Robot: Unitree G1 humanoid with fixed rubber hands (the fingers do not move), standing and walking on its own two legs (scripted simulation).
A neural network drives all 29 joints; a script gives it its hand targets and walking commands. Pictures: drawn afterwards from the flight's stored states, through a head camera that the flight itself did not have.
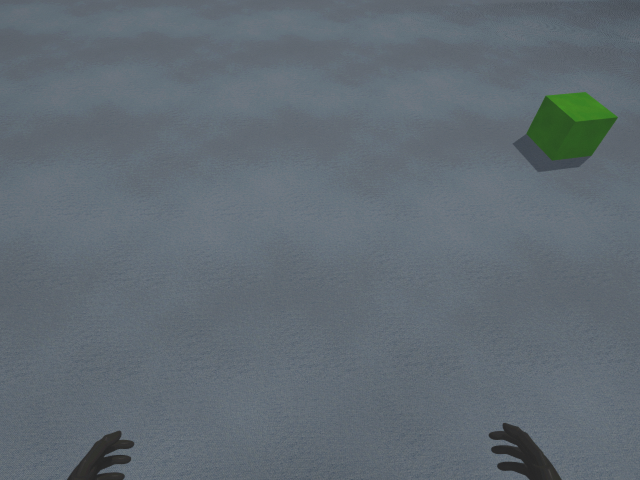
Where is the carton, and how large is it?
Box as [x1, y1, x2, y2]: [526, 92, 617, 160]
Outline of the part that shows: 617,117 585,92 547,95 545,96 526,133 552,160 591,155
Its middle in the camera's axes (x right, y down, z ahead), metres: +1.32 -0.63 +2.05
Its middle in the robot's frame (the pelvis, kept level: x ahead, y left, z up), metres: +1.84 -1.37 -0.64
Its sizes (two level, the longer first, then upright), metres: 0.249 0.242 0.231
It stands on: the floor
